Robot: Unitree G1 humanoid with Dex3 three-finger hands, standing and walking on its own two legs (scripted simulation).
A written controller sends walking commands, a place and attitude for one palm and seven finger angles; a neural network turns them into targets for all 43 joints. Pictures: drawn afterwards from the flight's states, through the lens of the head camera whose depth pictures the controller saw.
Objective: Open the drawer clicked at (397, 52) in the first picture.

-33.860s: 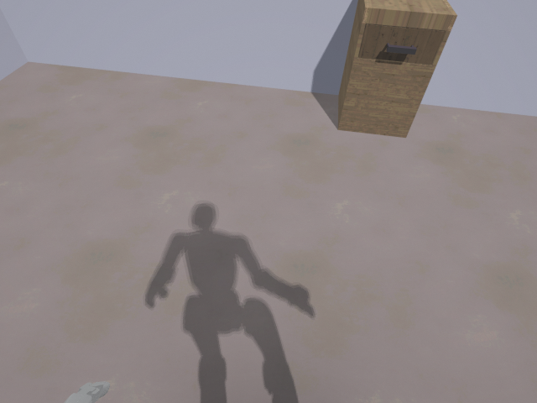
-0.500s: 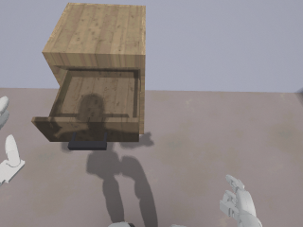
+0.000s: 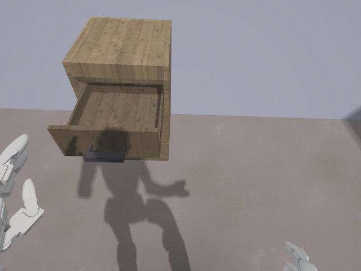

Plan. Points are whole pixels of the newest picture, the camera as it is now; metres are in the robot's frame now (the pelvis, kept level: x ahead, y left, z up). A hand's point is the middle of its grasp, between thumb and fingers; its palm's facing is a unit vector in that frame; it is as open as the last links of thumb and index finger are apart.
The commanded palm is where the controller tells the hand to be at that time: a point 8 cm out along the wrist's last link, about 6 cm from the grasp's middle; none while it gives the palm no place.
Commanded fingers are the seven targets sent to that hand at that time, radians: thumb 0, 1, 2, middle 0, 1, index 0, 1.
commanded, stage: stop stepping back and stand still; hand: left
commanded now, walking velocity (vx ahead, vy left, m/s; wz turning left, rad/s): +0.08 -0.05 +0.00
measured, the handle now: (106, 151) +0.54 +0.28 -0.20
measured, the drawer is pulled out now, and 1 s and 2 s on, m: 0.30 0.30 0.30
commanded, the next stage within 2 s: let the arm hang, fingers relaxed in 0.40 s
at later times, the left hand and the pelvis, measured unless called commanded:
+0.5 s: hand (43, 210) +0.19 +0.20 +0.16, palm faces +0.28 -0.86 -0.42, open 7.4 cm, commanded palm none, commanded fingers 0.00 0.90 0.90 -0.20 -0.30 -0.20 -0.30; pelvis +0.00 -0.01 +0.00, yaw +0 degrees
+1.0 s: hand out of the picture +0.01 +0.19 -0.17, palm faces +0.07 -0.97 -0.23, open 7.2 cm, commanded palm none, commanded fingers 0.00 0.90 0.90 -0.20 -0.30 -0.20 -0.30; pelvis +0.02 -0.01 +0.00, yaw +3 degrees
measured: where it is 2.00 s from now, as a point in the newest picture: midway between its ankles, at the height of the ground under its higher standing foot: outside the picture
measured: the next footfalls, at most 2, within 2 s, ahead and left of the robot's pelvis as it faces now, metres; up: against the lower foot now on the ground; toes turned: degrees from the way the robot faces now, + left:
left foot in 0.50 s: +0.05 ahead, +0.10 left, +0.00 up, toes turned +2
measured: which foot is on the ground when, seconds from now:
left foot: down 0.00-0.20, up 0.22-0.48, down 0.50-1.00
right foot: down 0.00-1.00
